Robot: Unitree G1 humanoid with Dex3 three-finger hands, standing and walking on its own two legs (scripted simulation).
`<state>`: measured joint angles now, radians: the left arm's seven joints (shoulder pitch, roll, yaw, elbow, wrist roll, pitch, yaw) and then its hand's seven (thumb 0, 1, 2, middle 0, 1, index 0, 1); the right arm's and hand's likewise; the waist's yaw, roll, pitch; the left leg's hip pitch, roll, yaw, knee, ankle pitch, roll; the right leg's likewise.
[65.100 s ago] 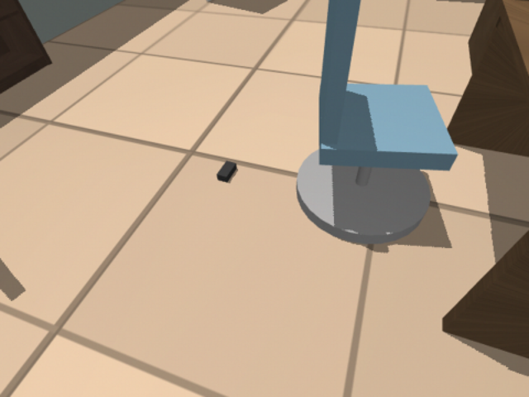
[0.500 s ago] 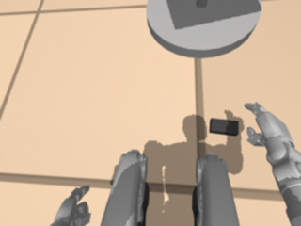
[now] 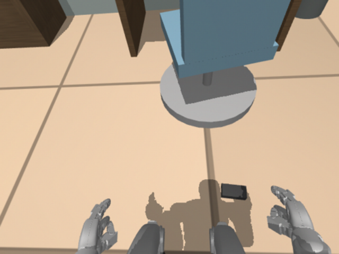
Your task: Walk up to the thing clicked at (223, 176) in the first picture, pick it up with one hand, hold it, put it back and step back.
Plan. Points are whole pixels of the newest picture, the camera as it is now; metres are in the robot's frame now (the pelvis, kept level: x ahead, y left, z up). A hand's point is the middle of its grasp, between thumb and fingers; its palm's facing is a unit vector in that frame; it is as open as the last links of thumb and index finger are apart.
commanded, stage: home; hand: right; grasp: from above
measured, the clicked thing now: (233, 191) +0.45 -0.23 -0.62
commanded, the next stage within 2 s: none
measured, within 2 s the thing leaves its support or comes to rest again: neither
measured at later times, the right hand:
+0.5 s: hand (289, 229) +0.20 -0.18 +0.03, palm faces +0.07 +0.98 -0.19, open 7.4 cm
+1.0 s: hand (289, 227) +0.20 -0.18 +0.03, palm faces +0.06 +0.98 -0.19, open 7.4 cm
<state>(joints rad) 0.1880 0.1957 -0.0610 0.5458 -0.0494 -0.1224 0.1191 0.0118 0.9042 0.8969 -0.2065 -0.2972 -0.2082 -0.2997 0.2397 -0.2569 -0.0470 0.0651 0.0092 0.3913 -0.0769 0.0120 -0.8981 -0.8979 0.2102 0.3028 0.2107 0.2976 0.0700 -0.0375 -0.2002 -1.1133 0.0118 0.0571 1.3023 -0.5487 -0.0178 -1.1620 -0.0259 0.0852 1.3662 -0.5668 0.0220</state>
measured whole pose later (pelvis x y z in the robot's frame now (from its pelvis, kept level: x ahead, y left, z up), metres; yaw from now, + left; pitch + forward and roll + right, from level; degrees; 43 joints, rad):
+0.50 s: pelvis +0.04 +0.00 +0.07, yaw -1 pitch +11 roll +3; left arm 0.28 0.22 -0.04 0.51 -0.01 -0.23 0.19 0.01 0.90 0.90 -0.21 -0.30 -0.21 -0.30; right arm 0.51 -0.21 -0.04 -0.14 0.06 0.47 -0.01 0.01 -0.90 -0.90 0.20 0.30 0.20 0.30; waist 0.04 -0.05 -0.18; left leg -0.66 0.02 0.06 0.95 -0.48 -0.02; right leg -0.71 -0.03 0.07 1.02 -0.50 0.01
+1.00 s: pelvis +0.04 +0.00 +0.07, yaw -1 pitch +10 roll +3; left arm 0.29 0.22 -0.04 0.55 -0.01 -0.23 0.18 0.02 0.90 0.90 -0.21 -0.30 -0.21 -0.30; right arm 0.50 -0.22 -0.04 -0.14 0.05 0.46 -0.01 0.01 -0.91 -0.90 0.20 0.30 0.20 0.30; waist 0.04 -0.04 -0.16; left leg -0.65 0.01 0.05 0.94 -0.47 -0.02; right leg -0.70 -0.03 0.06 1.02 -0.50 0.01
